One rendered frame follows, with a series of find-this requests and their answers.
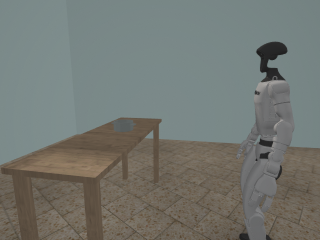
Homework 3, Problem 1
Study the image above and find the robot right hand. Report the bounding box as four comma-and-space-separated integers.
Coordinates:
236, 139, 254, 159

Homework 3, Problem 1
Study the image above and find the left robot forearm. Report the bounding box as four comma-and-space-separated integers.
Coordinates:
263, 121, 293, 178

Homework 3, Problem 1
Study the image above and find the table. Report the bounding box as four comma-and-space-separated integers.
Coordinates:
1, 117, 162, 240

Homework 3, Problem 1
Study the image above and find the robot left upper arm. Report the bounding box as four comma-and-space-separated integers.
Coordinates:
268, 80, 295, 134

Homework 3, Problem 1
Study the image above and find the pot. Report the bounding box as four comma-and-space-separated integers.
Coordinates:
111, 119, 136, 132

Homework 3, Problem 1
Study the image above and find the robot thigh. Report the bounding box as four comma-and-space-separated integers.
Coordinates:
240, 146, 257, 194
242, 154, 282, 222

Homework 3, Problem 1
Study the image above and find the robot right thigh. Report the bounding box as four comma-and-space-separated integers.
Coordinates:
240, 146, 257, 194

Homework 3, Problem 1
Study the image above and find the right robot forearm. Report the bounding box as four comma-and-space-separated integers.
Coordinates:
246, 120, 260, 143

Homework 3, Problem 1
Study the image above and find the robot left hand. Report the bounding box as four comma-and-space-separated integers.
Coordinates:
248, 174, 277, 213

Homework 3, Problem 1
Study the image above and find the robot left thigh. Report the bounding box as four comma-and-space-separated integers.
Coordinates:
242, 154, 282, 222

